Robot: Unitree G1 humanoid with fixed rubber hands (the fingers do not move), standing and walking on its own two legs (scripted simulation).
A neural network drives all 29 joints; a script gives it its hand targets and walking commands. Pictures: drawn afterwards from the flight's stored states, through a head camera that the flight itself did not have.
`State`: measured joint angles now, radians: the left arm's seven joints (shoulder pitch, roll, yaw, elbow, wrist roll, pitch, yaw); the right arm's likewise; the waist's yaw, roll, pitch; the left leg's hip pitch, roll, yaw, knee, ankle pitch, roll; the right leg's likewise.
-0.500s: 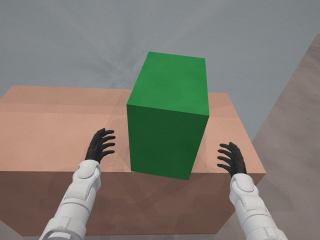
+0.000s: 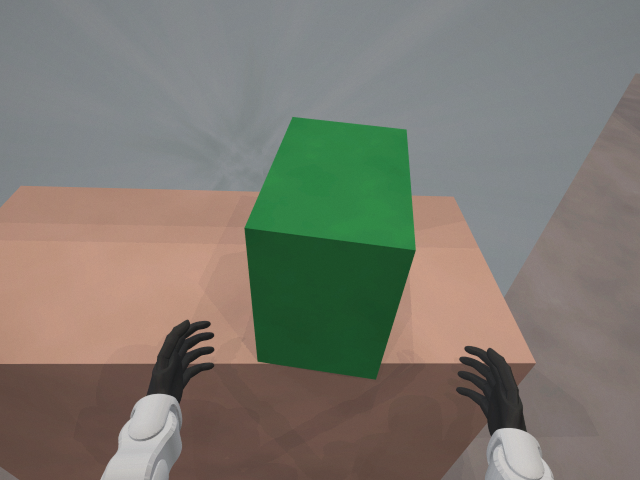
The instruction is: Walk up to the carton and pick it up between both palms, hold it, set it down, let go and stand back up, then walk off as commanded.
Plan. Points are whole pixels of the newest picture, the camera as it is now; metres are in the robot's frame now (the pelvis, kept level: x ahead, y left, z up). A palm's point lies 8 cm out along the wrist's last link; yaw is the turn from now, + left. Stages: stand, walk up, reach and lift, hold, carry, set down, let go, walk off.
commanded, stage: set down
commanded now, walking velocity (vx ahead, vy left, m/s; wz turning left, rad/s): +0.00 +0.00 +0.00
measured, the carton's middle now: (332, 244) +0.49 -0.02 +0.04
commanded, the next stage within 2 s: none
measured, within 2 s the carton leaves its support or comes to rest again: neither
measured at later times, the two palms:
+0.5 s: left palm (146, 472) +0.16 +0.20 +0.00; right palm out of the picture +0.13 -0.21 +0.00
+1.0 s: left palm (151, 466) +0.17 +0.21 -0.03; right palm (500, 465) +0.17 -0.20 -0.01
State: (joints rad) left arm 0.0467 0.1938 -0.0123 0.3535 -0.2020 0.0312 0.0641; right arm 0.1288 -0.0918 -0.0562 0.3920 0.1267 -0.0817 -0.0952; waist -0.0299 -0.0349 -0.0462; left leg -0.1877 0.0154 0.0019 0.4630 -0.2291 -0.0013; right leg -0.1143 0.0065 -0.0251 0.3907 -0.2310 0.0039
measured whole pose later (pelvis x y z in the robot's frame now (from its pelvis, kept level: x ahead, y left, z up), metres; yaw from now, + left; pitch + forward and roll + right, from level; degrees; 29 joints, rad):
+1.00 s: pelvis -0.01 +0.00 +0.00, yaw -1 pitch -6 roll -1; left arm 0.31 0.22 -0.04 0.13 -0.16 0.23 0.07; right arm 0.31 -0.09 -0.01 0.17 0.13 0.13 -0.05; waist 0.01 -0.03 0.05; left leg -0.11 0.02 0.03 0.43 -0.22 0.00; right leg -0.06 0.01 0.00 0.39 -0.23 0.00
